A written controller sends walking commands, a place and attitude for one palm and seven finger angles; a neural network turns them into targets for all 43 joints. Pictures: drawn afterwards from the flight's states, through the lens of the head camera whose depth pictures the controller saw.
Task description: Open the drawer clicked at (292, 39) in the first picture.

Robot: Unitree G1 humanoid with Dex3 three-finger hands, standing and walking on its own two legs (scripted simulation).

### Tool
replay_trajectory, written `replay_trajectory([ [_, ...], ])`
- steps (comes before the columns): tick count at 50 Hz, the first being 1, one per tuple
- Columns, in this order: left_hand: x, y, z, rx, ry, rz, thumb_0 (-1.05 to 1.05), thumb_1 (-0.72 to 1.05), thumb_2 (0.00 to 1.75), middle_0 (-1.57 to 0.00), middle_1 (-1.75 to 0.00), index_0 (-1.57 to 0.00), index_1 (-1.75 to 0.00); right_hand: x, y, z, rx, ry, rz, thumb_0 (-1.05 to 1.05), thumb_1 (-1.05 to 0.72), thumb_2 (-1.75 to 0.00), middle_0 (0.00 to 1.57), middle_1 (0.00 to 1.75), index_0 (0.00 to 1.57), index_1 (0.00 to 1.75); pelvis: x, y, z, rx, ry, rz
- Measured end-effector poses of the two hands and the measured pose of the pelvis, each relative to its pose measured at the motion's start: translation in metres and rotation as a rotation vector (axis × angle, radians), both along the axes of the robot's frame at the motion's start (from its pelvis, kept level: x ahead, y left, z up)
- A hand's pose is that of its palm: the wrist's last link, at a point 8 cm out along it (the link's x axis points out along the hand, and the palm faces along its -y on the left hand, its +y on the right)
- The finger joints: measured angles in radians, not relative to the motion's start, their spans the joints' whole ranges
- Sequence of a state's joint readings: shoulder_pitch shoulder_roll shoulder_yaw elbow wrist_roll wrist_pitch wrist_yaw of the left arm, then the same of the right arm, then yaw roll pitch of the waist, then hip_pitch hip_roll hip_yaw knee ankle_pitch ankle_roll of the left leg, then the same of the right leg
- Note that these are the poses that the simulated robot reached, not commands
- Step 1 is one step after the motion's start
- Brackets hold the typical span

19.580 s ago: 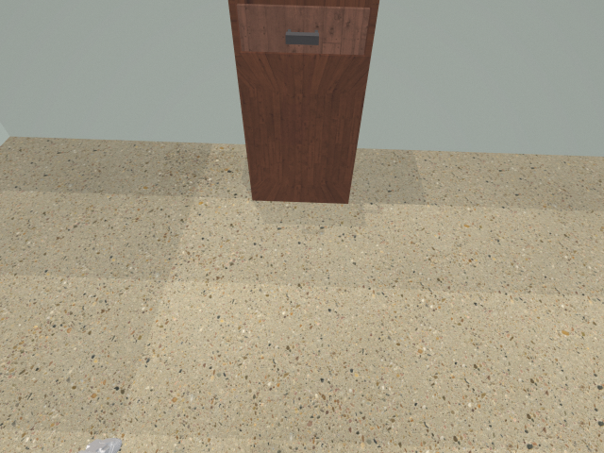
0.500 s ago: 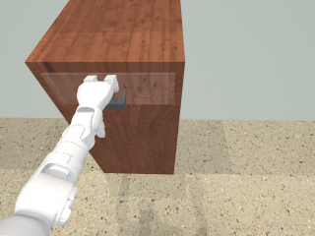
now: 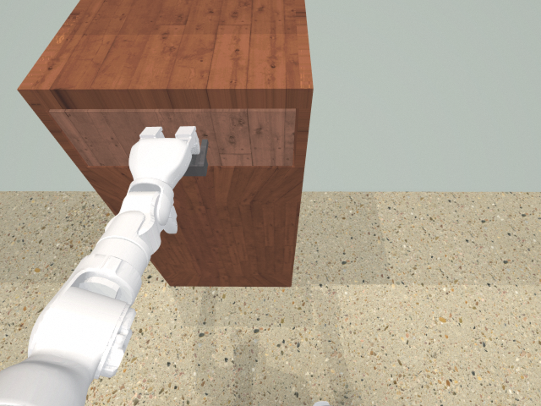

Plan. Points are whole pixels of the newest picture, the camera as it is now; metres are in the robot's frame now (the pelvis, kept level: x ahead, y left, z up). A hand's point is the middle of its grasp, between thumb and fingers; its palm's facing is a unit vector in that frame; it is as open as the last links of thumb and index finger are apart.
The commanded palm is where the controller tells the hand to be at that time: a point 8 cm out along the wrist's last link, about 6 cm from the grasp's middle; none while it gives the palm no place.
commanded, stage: lower the fingers behind the handle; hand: left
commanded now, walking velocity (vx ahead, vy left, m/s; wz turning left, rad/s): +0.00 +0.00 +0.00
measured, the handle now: (178, 155) +0.53 +0.15 +0.03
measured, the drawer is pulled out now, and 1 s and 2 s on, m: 0.00 0.00 0.00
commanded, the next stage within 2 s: lift the fingers back up to retry in 0.78 s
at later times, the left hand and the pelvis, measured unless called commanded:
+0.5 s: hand (173, 179) +0.47 +0.16 +0.03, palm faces +0.00 +0.00 -1.00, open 13.7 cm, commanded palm +0.45 +0.16 +0.07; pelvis -0.02 +0.00 -0.01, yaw +0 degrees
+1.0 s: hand (173, 179) +0.47 +0.16 +0.03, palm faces -0.01 -0.01 -1.00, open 13.8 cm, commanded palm +0.45 +0.17 +0.08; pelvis -0.02 +0.01 -0.01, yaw +0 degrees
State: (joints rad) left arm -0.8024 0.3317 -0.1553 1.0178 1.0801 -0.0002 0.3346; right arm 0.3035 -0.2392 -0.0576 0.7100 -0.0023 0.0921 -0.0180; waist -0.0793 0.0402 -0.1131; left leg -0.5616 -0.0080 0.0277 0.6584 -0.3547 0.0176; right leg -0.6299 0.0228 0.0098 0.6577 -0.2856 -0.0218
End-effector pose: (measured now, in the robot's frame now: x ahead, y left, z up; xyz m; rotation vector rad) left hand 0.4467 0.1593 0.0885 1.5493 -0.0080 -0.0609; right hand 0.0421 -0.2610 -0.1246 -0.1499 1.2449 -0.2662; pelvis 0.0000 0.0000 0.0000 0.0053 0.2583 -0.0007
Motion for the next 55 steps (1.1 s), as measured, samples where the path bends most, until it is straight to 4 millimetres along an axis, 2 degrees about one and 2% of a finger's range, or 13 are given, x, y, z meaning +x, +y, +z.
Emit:
replay_trajectory([
  [9,0.002,0.000,-0.004,-0.003,-0.035,0.004,0.00,-0.49,0.30,-0.33,-1.22,-0.32,-1.24,-0.018,0.000,-0.003,-0.006,0.043,-0.015,0.01,-0.91,-0.90,0.20,0.30,0.20,0.30,-0.002,0.002,-0.003,-0.002,0.020,-0.001],
  [24,0.003,-0.004,-0.005,0.018,-0.035,0.030,0.00,-0.49,0.30,-0.32,-1.24,-0.30,-1.29,-0.015,0.002,-0.005,-0.019,-0.004,0.004,0.01,-0.91,-0.90,0.20,0.30,0.21,0.30,-0.014,0.004,-0.010,-0.002,0.039,0.003],
  [43,0.003,-0.003,-0.005,0.015,-0.041,0.023,0.00,-0.49,0.30,-0.32,-1.26,-0.30,-1.28,-0.035,0.005,-0.009,-0.024,0.031,-0.006,0.01,-0.91,-0.90,0.20,0.30,0.21,0.30,-0.021,0.006,-0.015,-0.005,0.048,0.004],
  [55,0.003,-0.001,-0.002,0.001,-0.001,0.012,0.00,-0.49,0.30,-0.30,-1.24,-0.31,-1.22,-0.036,0.006,-0.004,-0.030,0.007,-0.038,0.01,-0.91,-0.90,0.20,0.30,0.21,0.30,-0.019,0.008,-0.009,-0.005,0.027,-0.009],
])
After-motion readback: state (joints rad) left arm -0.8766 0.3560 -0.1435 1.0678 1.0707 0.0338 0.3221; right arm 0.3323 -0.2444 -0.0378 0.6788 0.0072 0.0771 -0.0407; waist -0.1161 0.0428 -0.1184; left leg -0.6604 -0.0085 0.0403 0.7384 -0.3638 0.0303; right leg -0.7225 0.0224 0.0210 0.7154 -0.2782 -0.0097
